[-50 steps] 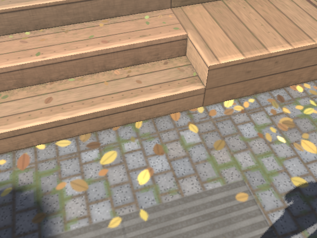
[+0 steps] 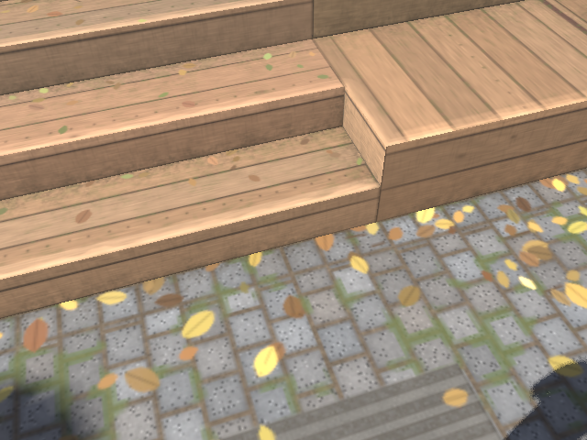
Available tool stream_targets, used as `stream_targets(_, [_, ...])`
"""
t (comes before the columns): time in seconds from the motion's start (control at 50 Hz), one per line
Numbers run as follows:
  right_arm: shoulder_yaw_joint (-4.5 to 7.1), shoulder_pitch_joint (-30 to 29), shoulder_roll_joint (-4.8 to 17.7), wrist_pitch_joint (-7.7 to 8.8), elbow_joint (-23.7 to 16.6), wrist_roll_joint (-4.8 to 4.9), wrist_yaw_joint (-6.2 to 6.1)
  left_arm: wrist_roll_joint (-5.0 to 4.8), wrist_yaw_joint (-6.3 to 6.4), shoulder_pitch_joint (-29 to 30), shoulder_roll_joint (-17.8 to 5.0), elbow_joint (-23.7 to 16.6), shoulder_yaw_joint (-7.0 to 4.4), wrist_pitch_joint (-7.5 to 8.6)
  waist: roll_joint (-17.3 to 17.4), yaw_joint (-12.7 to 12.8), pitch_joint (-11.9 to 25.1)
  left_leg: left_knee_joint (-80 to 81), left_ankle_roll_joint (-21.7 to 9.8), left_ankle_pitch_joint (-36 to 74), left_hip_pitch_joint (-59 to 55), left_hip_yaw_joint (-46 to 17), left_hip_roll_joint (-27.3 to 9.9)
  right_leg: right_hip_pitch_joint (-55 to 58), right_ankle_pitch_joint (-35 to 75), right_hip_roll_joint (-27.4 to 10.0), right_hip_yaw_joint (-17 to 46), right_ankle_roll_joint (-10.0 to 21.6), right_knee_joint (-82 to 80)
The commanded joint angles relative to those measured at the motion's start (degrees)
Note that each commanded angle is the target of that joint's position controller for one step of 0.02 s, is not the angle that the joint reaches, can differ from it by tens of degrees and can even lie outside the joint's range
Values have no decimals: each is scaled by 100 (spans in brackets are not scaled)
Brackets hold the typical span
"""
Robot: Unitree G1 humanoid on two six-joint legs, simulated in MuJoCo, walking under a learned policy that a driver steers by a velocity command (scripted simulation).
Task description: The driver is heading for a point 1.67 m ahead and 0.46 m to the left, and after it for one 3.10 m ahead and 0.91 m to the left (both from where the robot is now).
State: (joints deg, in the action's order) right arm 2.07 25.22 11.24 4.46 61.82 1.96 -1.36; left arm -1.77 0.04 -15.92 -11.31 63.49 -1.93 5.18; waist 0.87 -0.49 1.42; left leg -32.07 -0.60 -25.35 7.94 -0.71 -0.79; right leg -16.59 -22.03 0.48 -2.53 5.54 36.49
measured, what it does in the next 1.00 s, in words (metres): goes down: left foot, then right foot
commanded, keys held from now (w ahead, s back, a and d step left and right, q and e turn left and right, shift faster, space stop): w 0.88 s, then w+q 0.12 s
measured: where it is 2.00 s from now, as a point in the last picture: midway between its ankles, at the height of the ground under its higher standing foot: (248, 273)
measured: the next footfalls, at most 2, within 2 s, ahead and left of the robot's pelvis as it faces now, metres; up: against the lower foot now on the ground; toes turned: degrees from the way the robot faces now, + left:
left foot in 0.48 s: +0.42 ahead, +0.14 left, -0.02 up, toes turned +1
right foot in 0.98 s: +0.70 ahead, -0.05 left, -0.02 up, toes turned -2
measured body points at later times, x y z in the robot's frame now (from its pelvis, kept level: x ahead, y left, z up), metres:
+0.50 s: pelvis +0.26 +0.04 -0.03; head +0.30 +0.05 +0.42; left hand +0.15 +0.30 -0.17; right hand +0.49 -0.19 -0.12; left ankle +0.38 +0.13 -0.75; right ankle +0.00 -0.10 -0.69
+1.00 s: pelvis +0.54 +0.04 -0.02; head +0.58 +0.03 +0.42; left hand +0.74 +0.27 -0.13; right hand +0.48 -0.21 -0.17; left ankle +0.39 +0.14 -0.75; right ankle +0.66 -0.04 -0.75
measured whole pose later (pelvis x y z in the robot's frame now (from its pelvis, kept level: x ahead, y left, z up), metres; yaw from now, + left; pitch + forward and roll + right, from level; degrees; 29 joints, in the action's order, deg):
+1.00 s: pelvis +0.54 +0.04 -0.02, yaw +2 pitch +1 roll +2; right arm 2.1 25.5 12.4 5.0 59.5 -1.3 0.1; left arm 2.4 -1.1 -1.9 -12.1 47.3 -0.8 5.0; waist -0.7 -3.9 -2.2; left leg -21.6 -3.1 -24.0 -2.8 -0.3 4.1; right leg -25.2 -3.7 -1.2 -4.0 4.0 28.2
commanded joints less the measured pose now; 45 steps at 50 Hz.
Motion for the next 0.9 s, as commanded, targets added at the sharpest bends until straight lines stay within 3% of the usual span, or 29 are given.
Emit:
stream_targets(0.02, [147, -644, 864, 105, -493, 0, 48, -50, -76, -644, -460, -42, -139, 245, 569, 670, -775, 908, -884, 948, 1048, -1242, -973, 641, 341, -17, 132, 211, -795])
stream_targets(0.04, [69, -1087, 586, 187, -775, -4, 67, -70, -78, -1588, -1040, 241, -342, 263, -591, 1017, -580, -909, -418, 2102, 2114, -116, -91, 1925, 523, -655, 1463, 596, -1458])
stream_targets(0.06, [22, -1056, 413, 317, -895, -64, 75, -39, -93, -2397, -1499, 348, -458, 231, -1821, 1184, -136, -2962, -99, 735, 3522, 277, 410, 3311, 1181, -1810, 3496, 1147, -2154])
stream_targets(0.08, [61, -1113, 562, 388, -942, -1, 113, 84, -90, -2029, -937, 226, -259, 246, -1230, 863, -201, -3939, -235, -287, 4222, -333, 230, 3361, 1665, -2130, 3808, 1167, -2172])
stream_targets(0.1, [67, -1150, 566, 411, -961, 100, 162, 128, -91, -1596, -697, 58, -175, 262, -761, 639, -424, -4275, -395, 2, 4435, -496, -45, 3104, 1978, -2069, 3273, 1064, -2146])
stream_targets(0.12, [81, -1245, 571, 409, -987, 115, 185, 139, -107, -1365, -630, -42, -124, 254, -443, 503, -530, -4248, -467, 368, 4583, -405, -255, 2969, 2270, -1931, 2706, 962, -2226])
stream_targets(0.14, [128, -1365, 614, 398, -1035, 63, 194, 121, -114, -1218, -542, -86, -63, 214, -220, 393, -650, -3914, -488, 728, 4585, -300, -446, 2774, 2578, -1770, 2172, 795, -2352])
stream_targets(0.16, [166, -1405, 615, 361, -1068, 10, 209, 130, -100, -1146, -442, -118, -13, 163, -273, 301, -633, -3539, -468, 1013, 4293, -190, -571, 2511, 2752, -1556, 1736, 619, -2470])
stream_targets(0.2, [138, -1505, 409, 271, -1117, -20, 268, 151, -14, -1112, -484, -193, 11, 80, -394, 222, -687, -2889, -298, 1462, 3934, 21, -582, 2044, 2838, -1330, 1261, 536, -2725])
stream_targets(0.28, [23, -2674, 241, 253, -1590, -60, 313, 144, 157, -951, -876, -375, -32, 85, -495, 346, -992, -382, -67, 3034, 2690, 364, -247, 799, 2345, -864, 526, 411, -3133])
stream_targets(0.32, [21, -3023, 370, 225, -1769, -18, 347, 58, 183, -1188, -1070, -302, -113, 118, -595, 399, -1050, 145, -97, 3359, 2338, 248, -187, 880, 2041, -1082, 613, 425, -3299])
stream_targets(0.38, [68, -3150, 630, 225, -1903, 2, 396, 5, 172, -1233, -1042, -235, -188, 82, -485, 281, -1062, 599, -322, 3314, 2400, 38, -210, 1703, 2566, -1350, 538, 305, -2961])
stream_targets(0.42, [177, -2686, 897, 235, -1807, -4, 393, 80, 142, -1135, -1195, -283, -268, -24, -567, -21, -592, 431, -498, 2769, 1867, 144, -6, 2272, 4174, -1438, 475, 173, -2142])
stream_targets(0.46, [402, -1166, 1306, 194, -1374, 19, 337, 195, 88, -980, -1184, -397, -265, -161, -604, -793, 340, 294, -784, 2405, 78, 360, 205, 1986, 5267, -1119, 230, -57, -18])
stream_targets(0.48, [480, -227, 1679, 160, -1165, -91, 282, 293, 63, -1095, -854, -558, -149, -159, 39, -960, 1137, -137, -1087, 2409, -1791, -865, -871, 465, 3483, -769, 127, -182, 1869])
stream_targets(0.5, [494, 25, 1989, 193, -1039, -215, 374, 204, -31, -2171, 182, -484, 134, -4, 1746, -330, 2139, 511, -2185, 1700, -3621, -3727, -2184, -1630, -1143, 415, 565, -501, 4026])
stream_targets(0.52, [407, 63, 1476, 192, -973, -149, 402, -53, -32, -1737, -397, -511, 29, 186, 1175, -574, 2074, 1391, -2012, 874, -3407, -4446, -2083, -2236, -1142, 224, 1134, -364, 4547])
stream_targets(0.54, [336, -528, 1218, 221, -1079, -100, 381, -163, -10, -836, -842, -807, -67, 288, 742, -532, 1032, 1505, -1631, 1148, -2493, -3478, -1863, -2562, -640, -143, 965, -252, 4495])
stream_targets(0.56, [271, -1171, 1076, 247, -1237, -135, 382, -120, 58, -396, -999, -926, -103, 315, 75, -339, 540, 1643, -1437, 1945, -1406, -2699, -1665, -2302, -8, -451, 818, -233, 4164])
stream_targets(0.58, [232, -1483, 967, 274, -1299, -218, 396, 0, 108, -299, -1015, -931, -164, 283, -36, -127, 274, 1750, -1386, 2690, -580, -2157, -1509, -1964, 347, -657, 778, -257, 3868])
stream_targets(0.6, [196, -1557, 852, 298, -1266, -285, 413, 55, 105, -455, -931, -938, -188, 208, 114, 94, 258, 1900, -1337, 2911, -133, -1785, -1319, -1577, 542, -844, 824, -243, 3583])
stream_targets(0.64, [170, -1397, 762, 302, -1096, -240, 410, 73, 98, -573, -627, -958, -175, 75, 276, 241, 104, 2191, -1362, 2982, 292, -1341, -1141, -1396, 668, -945, 754, -265, 3141])
stream_targets(0.68, [197, -1205, 939, 300, -994, -234, 328, 117, 117, -250, -628, -1119, -192, 2, 264, 251, -130, 2390, -1418, 3245, 477, -1076, -1131, -1704, 976, -1005, 653, -372, 2683])
stream_targets(0.7, [191, -630, 937, 244, -713, -323, 262, 674, -100, 1, -428, -1245, -68, -152, -20, 266, -424, 2437, -1314, 3465, 801, -739, -1007, -1617, 1174, -858, 204, -456, 2380])
stream_targets(0.72, [172, -511, 875, 217, -666, -329, 248, 668, -182, 204, -326, -1355, -53, -214, 123, 244, -507, 2434, -1231, 3548, 831, -507, -860, -1657, 1509, -854, 138, -482, 1983])
stream_targets(0.76, [145, -487, 809, 196, -699, -285, 263, 488, -248, 607, -364, -1492, -1, -239, 271, 122, -514, 2449, -1047, 3442, 736, -303, -697, -1563, 2153, -788, 33, -470, 1192])
stream_targets(0.8, [154, -358, 890, 192, -684, -259, 269, 384, -250, 1099, -448, -1642, 28, -216, 296, -44, -502, 2513, -963, 3292, 434, -283, -712, -1429, 2470, -661, -77, -454, 513])
stream_targets(0.86, [163, 11, 958, 166, -553, -295, 209, 358, -215, 1699, -566, -1864, 24, -183, 207, -259, -603, 2459, -1024, 3267, -482, -481, -997, -1708, 2380, -564, -71, -393, -37])
stream_targets(0.9, [162, 164, 958, 141, -463, -327, 150, 365, -200, 1855, -641, -1994, -6, -136, 187, -260, -641, 2187, -1021, 3751, -1055, -601, -1182, -1812, 1990, -496, 8, -290, -308])
Over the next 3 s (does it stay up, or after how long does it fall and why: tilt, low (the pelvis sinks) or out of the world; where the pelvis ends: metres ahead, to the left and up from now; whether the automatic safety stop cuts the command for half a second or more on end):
stays up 1.38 0.49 0.26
